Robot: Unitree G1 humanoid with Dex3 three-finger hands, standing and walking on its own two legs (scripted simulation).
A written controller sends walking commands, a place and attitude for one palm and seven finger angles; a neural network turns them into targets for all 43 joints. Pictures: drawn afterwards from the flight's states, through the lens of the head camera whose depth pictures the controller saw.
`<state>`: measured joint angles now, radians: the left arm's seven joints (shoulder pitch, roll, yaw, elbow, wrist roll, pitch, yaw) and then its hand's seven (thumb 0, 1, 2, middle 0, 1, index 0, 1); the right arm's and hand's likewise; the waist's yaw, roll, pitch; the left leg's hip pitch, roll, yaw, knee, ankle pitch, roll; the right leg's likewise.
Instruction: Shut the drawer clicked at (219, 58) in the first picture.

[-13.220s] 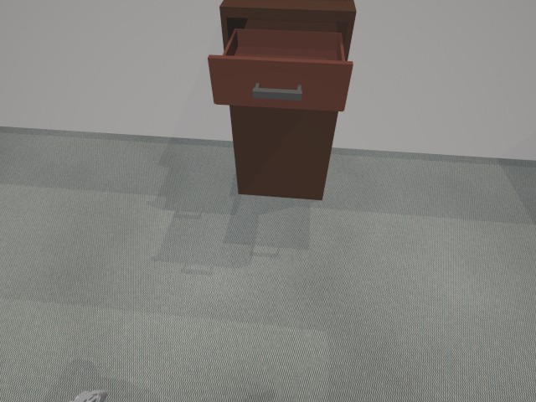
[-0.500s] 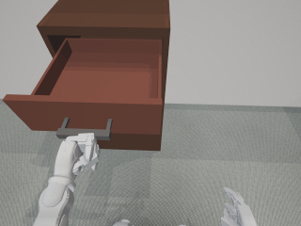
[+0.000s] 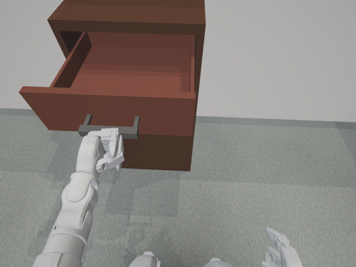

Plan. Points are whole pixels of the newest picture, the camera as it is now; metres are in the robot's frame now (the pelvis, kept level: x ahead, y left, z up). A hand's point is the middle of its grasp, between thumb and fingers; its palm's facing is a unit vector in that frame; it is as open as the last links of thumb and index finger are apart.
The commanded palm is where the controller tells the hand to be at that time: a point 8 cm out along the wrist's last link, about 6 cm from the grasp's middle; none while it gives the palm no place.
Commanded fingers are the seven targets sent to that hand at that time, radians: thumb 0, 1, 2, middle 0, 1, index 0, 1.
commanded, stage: push the drawer shut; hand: left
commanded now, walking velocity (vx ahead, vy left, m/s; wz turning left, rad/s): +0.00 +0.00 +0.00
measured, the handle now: (111, 125) +0.42 +0.17 +0.07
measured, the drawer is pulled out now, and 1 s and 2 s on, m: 0.25 0.12 0.01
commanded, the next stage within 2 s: none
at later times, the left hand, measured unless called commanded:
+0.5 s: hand (126, 128) +0.42 +0.14 +0.06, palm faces -0.04 -1.00 -0.04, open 3.0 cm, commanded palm +0.41 +0.19 +0.07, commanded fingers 0.00 0.90 0.90 -1.40 -1.60 -1.40 -1.60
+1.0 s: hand (132, 109) +0.48 +0.13 +0.06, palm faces -0.03 -1.00 -0.04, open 3.1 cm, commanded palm +0.47 +0.19 +0.07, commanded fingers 0.00 0.90 0.90 -1.40 -1.60 -1.40 -1.60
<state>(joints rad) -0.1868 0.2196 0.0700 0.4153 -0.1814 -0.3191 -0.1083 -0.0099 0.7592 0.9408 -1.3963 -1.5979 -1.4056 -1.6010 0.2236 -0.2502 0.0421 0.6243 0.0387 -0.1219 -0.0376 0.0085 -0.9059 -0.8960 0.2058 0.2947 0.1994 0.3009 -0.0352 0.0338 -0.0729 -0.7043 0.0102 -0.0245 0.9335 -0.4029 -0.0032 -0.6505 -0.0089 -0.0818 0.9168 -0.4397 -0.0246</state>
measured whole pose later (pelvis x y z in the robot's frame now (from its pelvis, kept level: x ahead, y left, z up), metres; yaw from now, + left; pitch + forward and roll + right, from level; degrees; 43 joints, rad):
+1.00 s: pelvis +0.00 +0.01 -0.01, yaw -2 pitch +17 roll -2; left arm -0.79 0.33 0.26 1.08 -0.10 -0.43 -0.11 0.00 0.78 0.94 -1.40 -1.60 -1.41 -1.60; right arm 0.33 -0.26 0.03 0.67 0.00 -0.02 0.00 0.00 -0.91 -0.90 0.21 0.29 0.20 0.30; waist -0.13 0.03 -0.10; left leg -0.87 0.03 -0.01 1.00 -0.42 0.01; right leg -0.82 0.01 -0.06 0.97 -0.44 -0.02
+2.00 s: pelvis +0.01 +0.02 -0.03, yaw -4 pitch +26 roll -5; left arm -1.20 0.58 0.39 1.35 0.04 -0.34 -0.10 0.04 0.72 0.89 -1.39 -1.60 -1.40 -1.60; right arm 0.43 -0.26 0.06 0.65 -0.06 0.05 0.04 0.00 -0.91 -0.90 0.21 0.29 0.20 0.30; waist -0.27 0.05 -0.10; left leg -1.09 0.05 -0.02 1.09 -0.45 0.02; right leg -1.01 0.03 -0.07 1.00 -0.44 0.00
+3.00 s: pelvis +0.00 +0.03 -0.03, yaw -5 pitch +27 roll -5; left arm -1.19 0.58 0.41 1.26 0.03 -0.28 -0.08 0.04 0.77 0.88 -1.39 -1.60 -1.40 -1.60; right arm 0.47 -0.26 0.08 0.63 -0.06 0.04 0.06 0.00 -0.91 -0.90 0.21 0.29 0.20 0.30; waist -0.28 0.05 -0.09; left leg -1.12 0.06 -0.01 1.10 -0.45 0.03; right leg -1.04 0.04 -0.06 0.99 -0.42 0.01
